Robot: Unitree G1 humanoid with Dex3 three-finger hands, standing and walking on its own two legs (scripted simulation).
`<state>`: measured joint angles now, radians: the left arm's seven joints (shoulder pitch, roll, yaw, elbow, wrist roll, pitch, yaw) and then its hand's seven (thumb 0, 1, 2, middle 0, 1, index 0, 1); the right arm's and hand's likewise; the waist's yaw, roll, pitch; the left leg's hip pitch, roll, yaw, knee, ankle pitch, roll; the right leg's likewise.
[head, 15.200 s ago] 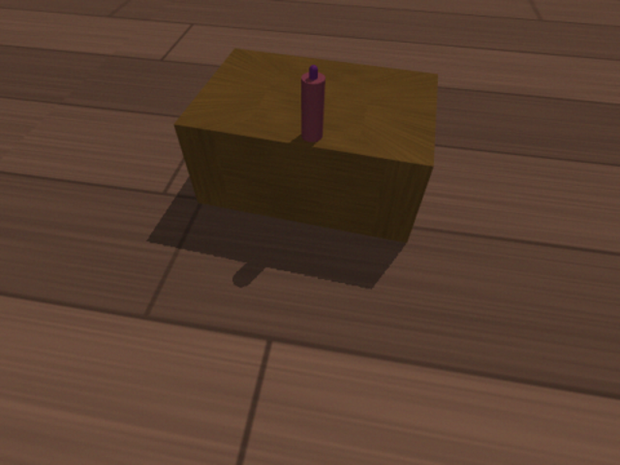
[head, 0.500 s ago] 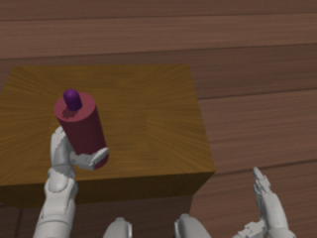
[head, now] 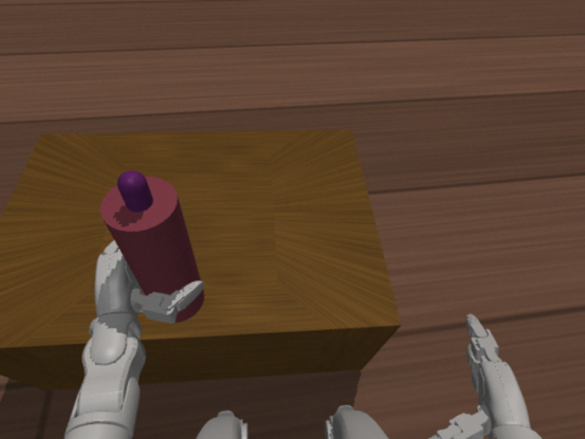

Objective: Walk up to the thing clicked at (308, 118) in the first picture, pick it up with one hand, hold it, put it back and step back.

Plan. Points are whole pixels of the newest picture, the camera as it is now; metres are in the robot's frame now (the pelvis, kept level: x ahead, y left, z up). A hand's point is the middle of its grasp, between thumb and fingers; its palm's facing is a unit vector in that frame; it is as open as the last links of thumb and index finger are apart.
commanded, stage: hold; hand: left
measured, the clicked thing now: (159, 250) +0.33 +0.16 +0.08
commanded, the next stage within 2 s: none
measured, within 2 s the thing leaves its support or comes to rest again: neither
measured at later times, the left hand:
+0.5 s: hand (161, 273) +0.32 +0.16 +0.05, palm faces +0.15 -0.99 -0.03, open 10.4 cm
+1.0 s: hand (158, 275) +0.31 +0.17 +0.05, palm faces +0.16 -0.99 -0.02, open 10.4 cm
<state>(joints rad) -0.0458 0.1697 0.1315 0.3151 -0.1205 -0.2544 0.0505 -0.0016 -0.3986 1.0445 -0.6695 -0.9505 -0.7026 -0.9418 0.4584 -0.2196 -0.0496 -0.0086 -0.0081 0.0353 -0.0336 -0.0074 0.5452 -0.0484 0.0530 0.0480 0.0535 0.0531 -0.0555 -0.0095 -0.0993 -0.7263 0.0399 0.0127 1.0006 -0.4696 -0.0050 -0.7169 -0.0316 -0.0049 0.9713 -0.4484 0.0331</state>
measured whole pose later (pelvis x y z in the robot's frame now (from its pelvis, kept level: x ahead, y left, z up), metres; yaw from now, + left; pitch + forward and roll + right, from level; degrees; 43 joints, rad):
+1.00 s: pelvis +0.00 +0.00 +0.01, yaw +0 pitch +9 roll -1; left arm 0.00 0.16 0.12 0.25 -0.13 -0.22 0.04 0.00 -0.40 1.05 -0.67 -0.95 -0.70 -0.94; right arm 0.43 -0.21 -0.05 0.10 -0.01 -0.05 -0.04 -0.01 0.54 -0.05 0.05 0.05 0.05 0.05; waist -0.04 -0.01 -0.09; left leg -0.65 0.04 0.01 0.95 -0.45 -0.01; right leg -0.64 -0.03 -0.01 0.92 -0.43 0.03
